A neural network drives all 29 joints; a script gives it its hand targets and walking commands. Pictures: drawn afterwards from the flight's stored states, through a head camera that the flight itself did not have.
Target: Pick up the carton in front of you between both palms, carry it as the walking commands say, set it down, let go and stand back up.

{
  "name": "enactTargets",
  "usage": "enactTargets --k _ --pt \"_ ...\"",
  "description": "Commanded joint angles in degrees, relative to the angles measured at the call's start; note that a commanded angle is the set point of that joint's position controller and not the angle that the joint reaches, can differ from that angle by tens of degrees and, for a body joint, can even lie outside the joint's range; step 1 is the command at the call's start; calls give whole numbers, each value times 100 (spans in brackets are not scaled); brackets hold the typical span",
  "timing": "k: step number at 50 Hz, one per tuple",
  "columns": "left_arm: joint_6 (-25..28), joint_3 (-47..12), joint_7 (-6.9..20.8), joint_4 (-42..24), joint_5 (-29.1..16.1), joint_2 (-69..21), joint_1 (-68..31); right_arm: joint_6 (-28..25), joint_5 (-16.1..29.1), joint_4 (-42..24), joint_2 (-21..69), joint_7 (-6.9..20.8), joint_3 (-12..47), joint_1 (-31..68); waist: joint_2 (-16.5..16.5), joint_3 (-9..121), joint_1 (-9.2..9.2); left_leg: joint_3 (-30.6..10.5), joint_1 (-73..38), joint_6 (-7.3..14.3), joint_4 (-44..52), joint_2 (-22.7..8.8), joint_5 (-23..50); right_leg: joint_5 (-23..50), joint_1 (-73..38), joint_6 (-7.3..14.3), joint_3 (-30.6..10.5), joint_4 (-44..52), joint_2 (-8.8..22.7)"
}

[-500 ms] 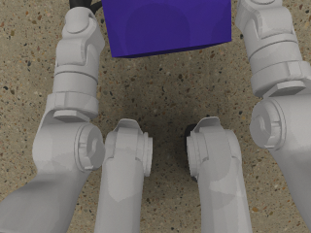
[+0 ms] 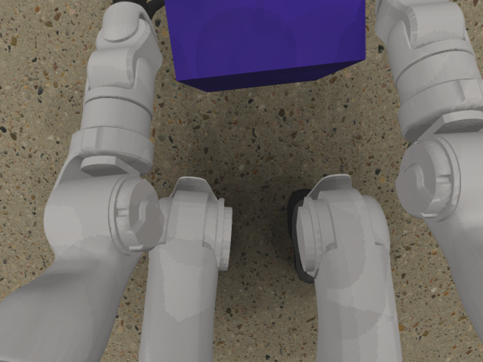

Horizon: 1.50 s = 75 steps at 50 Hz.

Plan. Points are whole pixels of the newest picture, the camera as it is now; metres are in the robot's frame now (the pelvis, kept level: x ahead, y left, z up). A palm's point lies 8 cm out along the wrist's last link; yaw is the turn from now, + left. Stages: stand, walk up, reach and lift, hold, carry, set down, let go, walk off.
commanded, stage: set down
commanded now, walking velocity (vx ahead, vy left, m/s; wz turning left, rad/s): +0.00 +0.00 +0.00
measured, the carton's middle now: (258, 7) +0.55 -0.02 -0.25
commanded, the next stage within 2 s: let go in 1.84 s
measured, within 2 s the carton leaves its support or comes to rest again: neither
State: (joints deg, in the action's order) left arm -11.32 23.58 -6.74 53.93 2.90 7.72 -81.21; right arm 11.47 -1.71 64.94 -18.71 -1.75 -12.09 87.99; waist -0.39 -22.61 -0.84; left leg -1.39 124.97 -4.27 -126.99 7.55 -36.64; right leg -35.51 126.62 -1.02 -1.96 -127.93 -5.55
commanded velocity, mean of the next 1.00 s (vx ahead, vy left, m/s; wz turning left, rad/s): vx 0.00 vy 0.00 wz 0.00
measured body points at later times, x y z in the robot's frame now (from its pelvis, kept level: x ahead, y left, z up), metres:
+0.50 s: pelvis +0.00 +0.00 -0.01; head +0.37 -0.02 +0.23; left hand +0.56 +0.14 -0.18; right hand +0.58 -0.17 -0.18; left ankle +0.10 +0.12 -0.34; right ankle +0.10 -0.11 -0.34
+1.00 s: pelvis -0.01 +0.00 +0.01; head +0.35 -0.01 +0.28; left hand +0.56 +0.18 -0.12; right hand +0.59 -0.19 -0.11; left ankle +0.10 +0.12 -0.34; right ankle +0.10 -0.11 -0.34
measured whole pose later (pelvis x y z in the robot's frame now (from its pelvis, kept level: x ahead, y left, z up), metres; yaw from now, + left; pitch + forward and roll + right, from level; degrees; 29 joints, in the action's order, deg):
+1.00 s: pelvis -0.01 +0.00 +0.01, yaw +1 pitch +35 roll +2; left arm -8.4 9.4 -10.1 55.3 -12.4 16.8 -81.8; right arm 8.2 11.7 63.9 -27.3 -3.4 -2.6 88.4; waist -0.7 -19.6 -1.6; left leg 1.3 124.8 -1.3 -123.7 3.5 -34.3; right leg -34.7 125.8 0.9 -0.8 -125.3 -1.8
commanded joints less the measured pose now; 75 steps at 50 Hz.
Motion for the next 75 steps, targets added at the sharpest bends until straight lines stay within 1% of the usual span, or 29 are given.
enactTargets --k 1,7,15,18,21,22,23,25,26,27,28,30,32,35,37,40,43,47,49,51,54,59,64,69,75 --pt "67 -1644 1420 -192 -192 -4259 -3141 -153 259 -419 4780 1383 1051 2484 78 5009 -122 470 -1910 337 898 71 1556 1560 -2230 232 183 991 -133" --pt "-16 -1350 1485 62 40 -3946 -2779 -60 34 -205 4426 1429 847 2205 57 4388 -111 424 -1731 359 901 39 1230 1241 -2044 265 123 1015 -102" --pt "-92 -931 1519 353 269 -3456 -2356 85 -289 40 3963 1474 530 1824 106 3711 -79 387 -1511 378 873 24 875 934 -1986 298 31 1051 -78" --pt "-101 -763 1498 476 368 -3187 -2150 100 -386 106 3662 1471 411 1707 91 3530 -95 396 -1514 358 842 -2 805 867 -1992 270 14 1033 -55" --pt "-62 -607 1412 547 436 -2788 -1921 45 -420 152 3179 1401 322 1597 103 3509 -111 421 -1651 292 788 -51 848 911 -2115 207 17 998 -9" --pt "-30 -534 1356 553 451 -2557 -1825 5 -417 154 2911 1345 284 1553 117 3559 -122 437 -1729 259 767 -71 897 958 -2203 180 19 984 14" --pt "34 -368 1237 535 485 -2046 -1637 -58 -425 157 2403 1235 171 1429 134 3628 -150 472 -1847 211 750 -102 964 1015 -2308 140 26 968 48" --pt "187 -73 916 544 499 -738 -1291 -216 -434 152 1017 871 -58 1238 185 3949 -142 535 -2050 125 729 -171 1182 1263 -2640 64 45 955 135" --pt "310 64 688 474 455 161 -1077 -328 -374 126 90 622 -167 1089 212 4149 -136 566 -2145 88 727 -205 1290 1391 -2777 26 57 939 181" --pt "479 113 421 349 334 1048 -978 -493 -243 8 -850 328 -233 1038 229 4454 -114 576 -2186 55 722 -227 1457 1589 -2898 3 53 916 217" --pt "627 -24 237 243 96 1344 -1248 -628 -9 -144 -1128 114 -104 1319 240 4941 -136 539 -2255 48 670 -250 1815 1966 -3076 -12 1 850 236" --pt "827 -395 55 227 -420 1542 -1614 -818 434 -325 -1391 -108 174 1700 225 5675 -99 471 -2364 58 514 -319 2514 2717 -3326 5 -81 653 269" --pt "942 -828 -11 202 -909 1589 -1804 -951 851 -429 -1503 -178 534 1921 240 6333 -26 372 -2715 128 391 -365 2979 3088 -3401 12 -89 524 331" --pt "957 -1324 -45 162 -1437 1653 -1897 -996 1357 -520 -1555 -165 963 2004 240 7060 -12 323 -3196 207 330 -425 3289 3183 -3468 30 -16 476 396" --pt "904 -1489 -87 143 -1646 1725 -1865 -937 1568 -513 -1577 -142 1130 1975 270 7374 -59 355 -3361 238 381 -445 3231 3064 -3589 45 40 505 422" --pt "786 -1527 -160 62 -1754 1806 -1771 -801 1696 -441 -1641 -113 1225 1903 343 7662 -152 437 -3399 252 574 -446 2905 2754 -3819 72 105 632 438" --pt "660 -1470 -242 -166 -1724 1798 -1722 -672 1644 -498 -1716 -129 1159 1881 407 8106 -169 523 -3540 243 823 -414 2644 2523 -4098 95 184 840 408" --pt "431 -1392 -359 -638 -1591 1715 -1754 -456 1397 -813 -1795 -191 882 1868 379 8619 -74 575 -3808 274 1258 -338 2420 2306 -4268 158 280 1283 321" --pt "317 -1285 -381 -591 -1456 1631 -1663 -354 1248 -728 -1721 -194 731 1738 352 8270 -57 571 -3631 288 1507 -312 2176 2052 -4012 176 287 1551 303" --pt "260 -1136 -360 -410 -1281 1500 -1509 -308 1095 -521 -1573 -157 591 1569 315 7715 -74 542 -3330 277 1737 -311 1965 1812 -3621 172 273 1801 310" --pt "272 -905 -280 -202 -1016 1326 -1269 -340 881 -335 -1382 -67 414 1373 293 7247 -129 489 -3045 246 2034 -335 1921 1722 -3274 139 252 2101 313" --pt "286 -690 -196 -302 -805 1313 -1145 -353 652 -491 -1317 19 244 1311 406 7555 -187 505 -3049 235 2496 -337 2028 1923 -3608 92 243 2576 267" --pt "191 -717 -181 -743 -867 1412 -1101 -215 622 -957 -1371 46 231 1306 542 8439 -190 573 -3421 237 2984 -296 2227 2304 -4519 67 274 3031 197" --pt "43 -792 -169 -1192 -954 1455 -923 -36 632 -1427 -1417 70 208 1164 595 9161 -176 628 -3852 220 3481 -245 2536 2829 -5393 59 279 3487 124" --pt "-29 -726 -91 -1341 -868 1353 -489 31 533 -1544 -1325 159 56 749 572 9086 -184 598 -4127 189 4152 -223 2787 3215 -5832 32 231 4130 102"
